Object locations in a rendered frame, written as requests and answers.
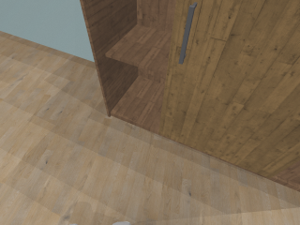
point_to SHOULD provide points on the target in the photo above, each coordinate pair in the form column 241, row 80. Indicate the wardrobe door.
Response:
column 237, row 94
column 292, row 173

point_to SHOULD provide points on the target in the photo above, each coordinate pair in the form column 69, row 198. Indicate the handle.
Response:
column 190, row 14

